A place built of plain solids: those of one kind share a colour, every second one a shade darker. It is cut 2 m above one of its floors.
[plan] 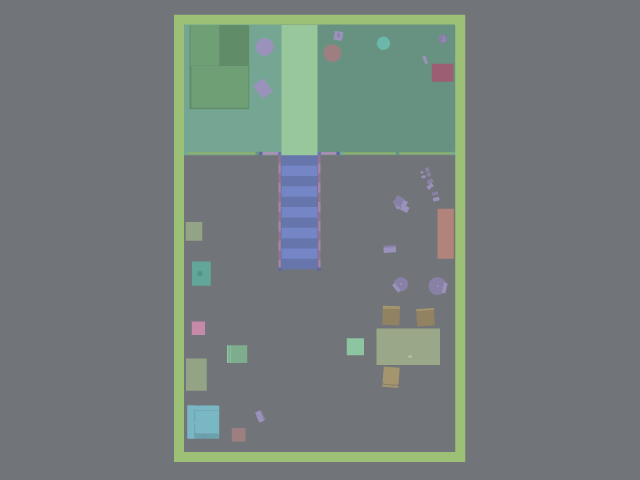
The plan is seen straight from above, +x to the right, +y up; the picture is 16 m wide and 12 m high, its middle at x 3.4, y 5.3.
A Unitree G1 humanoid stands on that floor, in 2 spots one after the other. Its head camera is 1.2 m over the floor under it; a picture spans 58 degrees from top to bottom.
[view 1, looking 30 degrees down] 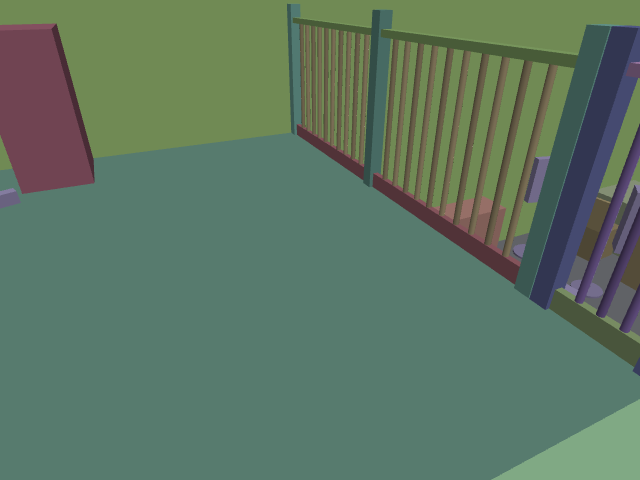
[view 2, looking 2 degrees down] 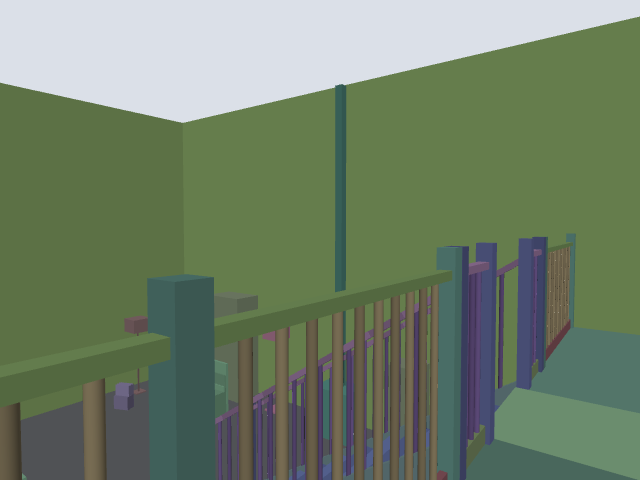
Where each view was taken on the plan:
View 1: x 2.89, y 9.02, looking -25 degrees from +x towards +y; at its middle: upper_floor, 2.40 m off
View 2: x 5.83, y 8.16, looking -143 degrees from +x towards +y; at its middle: wall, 7.31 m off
